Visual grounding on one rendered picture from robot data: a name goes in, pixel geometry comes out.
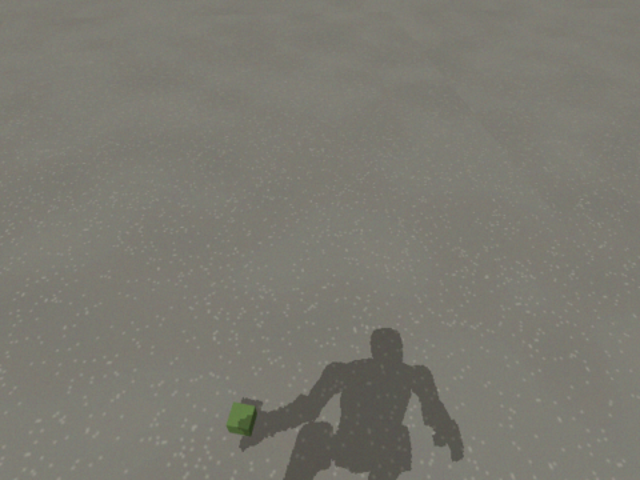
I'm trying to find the cube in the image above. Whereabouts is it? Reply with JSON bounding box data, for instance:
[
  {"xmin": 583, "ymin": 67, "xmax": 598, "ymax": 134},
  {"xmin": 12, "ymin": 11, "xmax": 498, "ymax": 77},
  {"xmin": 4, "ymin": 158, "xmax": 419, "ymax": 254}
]
[{"xmin": 226, "ymin": 402, "xmax": 257, "ymax": 437}]

